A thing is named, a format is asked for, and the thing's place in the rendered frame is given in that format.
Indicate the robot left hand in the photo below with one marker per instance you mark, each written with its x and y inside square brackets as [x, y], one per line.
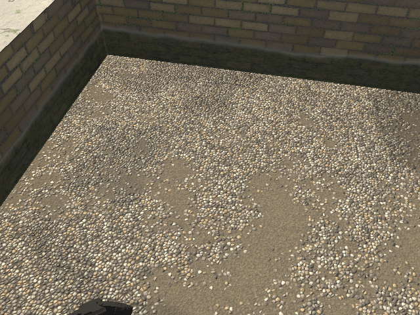
[99, 307]

